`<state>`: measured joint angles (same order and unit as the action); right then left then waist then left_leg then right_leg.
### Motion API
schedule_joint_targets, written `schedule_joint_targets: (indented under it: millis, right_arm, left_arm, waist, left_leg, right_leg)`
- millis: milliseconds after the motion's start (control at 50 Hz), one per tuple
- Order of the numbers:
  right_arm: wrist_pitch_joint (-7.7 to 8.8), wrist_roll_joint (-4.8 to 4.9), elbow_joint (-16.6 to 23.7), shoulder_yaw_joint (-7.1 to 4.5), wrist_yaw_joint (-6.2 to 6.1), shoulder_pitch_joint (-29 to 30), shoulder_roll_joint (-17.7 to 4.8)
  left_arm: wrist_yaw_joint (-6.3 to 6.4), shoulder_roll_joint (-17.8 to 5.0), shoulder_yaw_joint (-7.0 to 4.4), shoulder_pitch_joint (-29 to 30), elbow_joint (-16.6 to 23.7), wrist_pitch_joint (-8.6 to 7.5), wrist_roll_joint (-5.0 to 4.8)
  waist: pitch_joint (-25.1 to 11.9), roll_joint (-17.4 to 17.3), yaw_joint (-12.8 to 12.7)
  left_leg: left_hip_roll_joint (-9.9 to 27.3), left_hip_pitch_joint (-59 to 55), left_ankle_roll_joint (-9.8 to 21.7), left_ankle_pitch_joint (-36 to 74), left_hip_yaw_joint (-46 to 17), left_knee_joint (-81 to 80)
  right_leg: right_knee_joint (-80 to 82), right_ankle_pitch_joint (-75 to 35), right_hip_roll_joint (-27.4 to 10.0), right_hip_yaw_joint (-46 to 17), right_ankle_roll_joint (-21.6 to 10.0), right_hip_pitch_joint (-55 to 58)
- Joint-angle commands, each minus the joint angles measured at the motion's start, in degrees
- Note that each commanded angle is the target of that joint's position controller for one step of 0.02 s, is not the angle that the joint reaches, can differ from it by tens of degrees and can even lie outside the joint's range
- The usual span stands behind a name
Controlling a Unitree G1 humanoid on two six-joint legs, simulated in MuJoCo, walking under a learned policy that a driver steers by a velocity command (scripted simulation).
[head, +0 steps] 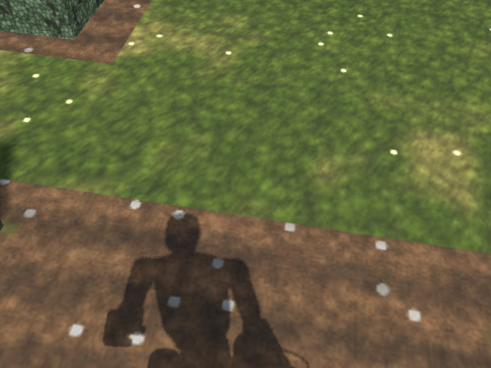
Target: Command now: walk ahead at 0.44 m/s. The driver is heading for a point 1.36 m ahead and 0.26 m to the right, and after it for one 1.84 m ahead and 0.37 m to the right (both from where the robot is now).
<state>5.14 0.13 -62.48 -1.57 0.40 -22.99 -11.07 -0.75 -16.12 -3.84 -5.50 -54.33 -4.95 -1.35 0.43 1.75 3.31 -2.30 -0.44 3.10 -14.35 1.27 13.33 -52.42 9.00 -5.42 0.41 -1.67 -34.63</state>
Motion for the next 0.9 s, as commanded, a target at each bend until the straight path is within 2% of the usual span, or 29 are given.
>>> schedule_joint_targets:
  millis: [20, 80, 140, 180, 200, 220, 240, 260, 280, 300, 320, 340, 360, 380, 420, 460, 500, 580, 660, 700, 740, 760, 780, 800, 820, 840, 860, 880, 900]
  right_arm:
    - [0.22, -0.15, 2.6, -1.43, -1.14, -0.1, -10.2]
    - [0.22, 0.35, 1.6, -1.65, -1.27, -3.2, -10.5]
    - [-0.32, 0.86, 1.2, -2.16, -1.43, -3.3, -10.8]
    - [-0.87, 0.69, 1.8, -2.75, -1.52, -2.0, -12.0]
    - [-1.29, 0.47, 2.0, -3.00, -1.54, -1.3, -12.6]
    - [-1.82, 0.12, 2.5, -2.74, -1.55, -0.6, -11.9]
    - [-1.96, -0.68, 3.8, -1.97, -1.47, -0.9, -10.2]
    - [-0.68, -0.24, 4.1, 0.41, -0.59, -8.9, -1.1]
    - [1.07, 1.25, 3.7, -0.62, -0.20, -4.7, -5.8]
    - [2.12, 2.77, 6.2, -1.74, -0.11, 1.6, -9.8]
    - [2.56, 2.75, 7.1, -1.82, -0.57, 5.1, -10.4]
    - [2.31, 1.84, 7.2, -2.28, -1.10, 6.4, -10.1]
    - [1.51, 1.21, 6.9, -2.50, -1.35, 4.8, -9.1]
    - [0.72, 1.08, 6.7, -2.43, -1.42, 3.7, -7.7]
    - [-0.34, 1.00, 7.3, -2.42, -1.54, 4.5, -6.6]
    - [-0.70, 0.44, 9.4, -2.67, -1.68, 9.5, -7.5]
    - [-0.52, -0.05, 10.9, -2.77, -1.47, 13.8, -7.6]
    - [0.17, 0.32, 13.3, -2.03, -0.59, 22.1, -6.2]
    - [0.51, 0.90, 15.8, -1.35, 0.67, 28.7, -6.3]
    - [1.00, 0.97, 17.4, -1.41, 1.37, 30.8, -7.1]
    - [1.54, 1.07, 17.2, -2.08, 1.68, 27.6, -9.1]
    - [1.82, 1.01, 16.0, -2.96, 1.55, 22.3, -10.9]
    - [2.03, 0.75, 13.0, -4.51, 1.07, 12.2, -14.0]
    - [1.95, -0.27, 11.2, -5.76, 0.34, 0.8, -18.8]
    - [1.28, -0.30, 9.8, -6.04, 0.60, -1.1, -20.6]
    - [1.21, -0.09, 10.8, -4.37, 0.52, 0.3, -14.2]
    - [1.33, 0.00, 11.5, -3.60, 0.20, 4.9, -11.7]
    - [1.54, -0.20, 12.2, -3.11, 0.23, 9.2, -10.4]
    - [1.70, -0.39, 12.2, -2.76, 0.36, 11.8, -8.7]
  left_arm:
    - [-0.43, -0.2, 0.73, 10.1, 6.0, -0.38, 0.13]
    - [-0.97, -0.8, 1.08, 14.3, 7.9, -0.28, -0.31]
    - [-1.85, -2.2, 0.90, 15.7, 9.4, -0.63, -0.48]
    - [-2.11, -4.2, 0.05, 12.2, 9.2, -0.88, -0.37]
    - [-1.92, -5.8, -0.86, 7.1, 8.0, -0.82, -0.32]
    - [-1.49, -7.9, -2.22, -2.9, 5.0, -0.55, -0.48]
    - [-0.89, -11.1, -3.25, -13.8, 2.5, -0.26, 0.09]
    - [-1.17, -15.1, -3.87, -18.8, 0.8, -0.14, 0.85]
    - [-1.29, -9.9, -2.32, -17.5, 0.7, -0.25, 0.53]
    - [-1.17, -7.7, -1.56, -11.2, 1.7, -0.74, 0.37]
    - [-1.20, -6.0, -0.91, -5.9, 3.0, -1.23, 0.79]
    - [-1.50, -4.4, -0.45, -2.8, 3.3, -1.70, 1.52]
    - [-1.69, -3.1, -0.02, -1.5, 3.2, -2.09, 2.13]
    - [-1.91, -2.5, 0.17, -1.4, 2.8, -2.12, 2.10]
    - [-1.58, -3.4, 0.12, -3.4, 1.7, -2.15, 1.66]
    - [-0.63, -5.5, -0.29, -5.9, 0.9, -2.09, 1.71]
    - [0.20, -6.2, -0.42, -8.4, 0.3, -1.75, 1.58]
    - [0.93, -6.7, -0.37, -12.9, -0.8, -1.27, 0.86]
    - [0.97, -7.0, -0.53, -17.7, -2.8, -0.27, 0.49]
    - [1.11, -7.3, -0.77, -19.2, -3.4, 0.52, 0.31]
    - [1.30, -8.4, -1.23, -18.0, -3.0, 1.17, 0.20]
    - [1.32, -8.9, -1.31, -16.4, -2.4, 1.40, 0.14]
    - [1.26, -7.4, -0.71, -15.6, -1.7, 1.42, 0.50]
    - [1.25, -4.7, 0.39, -15.4, 0.4, 1.21, 1.68]
    - [0.77, 2.7, 2.19, -23.4, 0.3, 0.03, 0.59]
    - [0.90, -4.7, 0.43, -19.3, -0.3, -0.72, -0.91]
    - [1.03, -7.1, -0.49, -14.2, 1.4, -1.06, -1.84]
    - [1.47, -6.3, -0.56, -12.1, 1.7, -0.92, -1.64]
    - [1.74, -5.5, -0.99, -11.2, 1.7, -0.44, -0.92]
  waist:
    - [6.1, -5.8, 0.6]
    - [7.7, -6.5, 1.5]
    - [7.8, -6.4, 0.1]
    - [4.3, -7.3, -2.7]
    - [0.5, -8.4, -5.6]
    - [-5.2, -8.3, -10.4]
    - [-12.8, -4.1, -13.9]
    - [-23.2, 12.9, -9.0]
    - [-21.5, 10.0, -10.8]
    - [-11.0, 7.9, -9.5]
    - [-6.5, 1.9, -7.5]
    - [-3.3, -0.5, -5.4]
    - [-2.9, 0.8, -3.1]
    - [-2.5, 1.5, -2.1]
    - [-0.5, 1.7, -1.4]
    - [1.6, 0.6, -2.1]
    - [2.3, 0.1, -3.3]
    - [3.1, 0.4, -6.0]
    - [4.7, 0.3, -8.2]
    - [5.0, 0.6, -7.9]
    - [3.0, 2.4, -5.2]
    - [-0.1, 3.2, -2.0]
    - [-6.9, 2.6, 2.5]
    - [-17.0, -3.7, 6.0]
    - [-24.9, -19.7, 1.5]
    - [-20.9, -12.9, 3.7]
    - [-12.4, -10.8, 3.0]
    - [-8.0, -6.6, 1.1]
    - [-4.5, -5.8, -0.4]
  left_leg:
    - [12.8, 3.3, 7.6, 16.2, -7.7, -7.8]
    - [13.7, 3.6, 7.6, 14.9, -6.2, -9.4]
    - [16.5, -2.6, 6.6, 19.7, -5.4, -6.6]
    - [17.3, -5.7, 5.4, 33.9, -4.4, -1.0]
    - [16.7, -6.0, 4.7, 44.9, -3.5, 5.4]
    - [14.2, -2.9, 3.2, 49.9, -1.6, 16.8]
    - [11.5, 10.4, 1.6, 35.5, -0.5, 34.0]
    - [-0.4, 31.9, -2.3, -7.0, -1.6, 56.5]
    - [0.1, 38.5, -1.0, -16.8, -9.6, 64.8]
    - [3.2, 43.4, 0.2, -13.1, -8.2, 66.9]
    - [6.6, 41.1, 0.8, -7.3, -6.9, 64.3]
    - [8.7, 37.9, 0.7, -3.7, -6.1, 60.7]
    - [10.6, 33.7, 0.9, -1.6, -6.7, 58.1]
    - [11.0, 31.7, 0.9, -1.2, -6.7, 56.2]
    - [11.8, 32.3, 0.1, -0.4, -5.8, 51.8]
    - [12.4, 37.2, -1.3, 4.8, -5.4, 45.7]
    - [12.2, 40.4, -2.3, 11.8, -5.0, 38.4]
    - [9.3, 37.3, -2.6, 22.0, -2.0, 24.6]
    - [7.8, 39.1, -2.1, 20.1, -1.5, 18.2]
    - [7.1, 39.1, -1.3, 15.6, -2.1, 15.8]
    - [5.4, 32.9, -0.2, 11.1, -1.5, 13.7]
    - [3.7, 24.7, 0.8, 10.4, -0.2, 12.4]
    - [4.2, 9.6, 2.7, 12.1, -0.6, 13.6]
    - [16.1, -9.2, 6.4, 12.5, -13.0, 16.0]
    - [28.1, -26.2, 14.2, 1.6, -38.0, 9.2]
    - [25.8, -22.4, 11.8, -3.8, -38.0, 5.7]
    - [24.1, -14.6, 8.9, -1.4, -28.4, 4.4]
    - [22.2, -6.3, 7.7, 3.5, -22.1, 2.4]
    - [20.2, 0.1, 7.0, 6.3, -16.8, 0.1]
  right_leg:
    - [12.1, -7.8, 0.7, 1.5, 1.5, -4.6]
    - [18.3, -12.0, 2.1, 2.4, 0.9, -1.0]
    - [21.6, -10.4, 2.1, 1.0, -1.3, -1.4]
    - [22.2, -7.2, 4.0, 2.1, -2.9, 4.7]
    - [21.5, -5.5, 5.9, 3.5, -4.0, 11.8]
    - [21.7, -5.1, 7.4, 4.4, -5.6, 24.3]
    - [19.8, -2.7, -1.5, -6.0, -8.8, 42.8]
    - [28.4, 14.1, -16.2, -36.4, -18.7, 61.3]
    - [37.1, 21.2, -15.9, -45.3, -17.5, 58.8]
    - [38.1, 18.6, -14.5, -36.6, -14.6, 50.0]
    - [39.4, 11.9, -12.7, -28.9, -13.3, 40.3]
    - [40.7, 4.8, -10.7, -22.8, -12.4, 31.9]
    - [42.0, 1.5, -8.8, -18.6, -11.6, 27.0]
    - [43.3, 0.7, -7.8, -16.5, -11.7, 24.2]
    - [45.8, -0.4, -7.1, -13.1, -12.4, 20.9]
    - [47.5, -1.6, -7.3, -11.6, -12.9, 21.3]
    - [47.8, -4.1, -6.7, -9.6, -12.2, 23.4]
    - [47.5, -7.1, -4.3, -4.4, -9.8, 25.1]
    - [44.6, -8.8, -6.7, -4.2, -9.7, 33.3]
    - [41.4, -12.0, -8.7, -6.2, -9.5, 37.1]
    - [37.2, -19.4, -9.4, -7.7, -8.5, 38.5]
    - [31.7, -28.2, -8.1, -6.9, -7.6, 37.6]
    - [20.8, -30.8, -4.8, -4.9, -6.0, 32.6]
    - [2.3, -14.2, -0.1, -2.0, -3.7, 20.0]
    - [-15.4, 23.1, 8.6, -2.2, -0.6, -1.1]
    - [-21.5, 24.2, 5.6, -8.6, -1.1, -6.1]
    - [-22.2, 18.7, 3.0, -7.4, -1.6, -9.2]
    - [-20.6, 13.6, 0.3, -6.3, -1.4, -7.0]
    - [-17.8, 10.3, -1.2, -6.2, -1.2, -5.0]
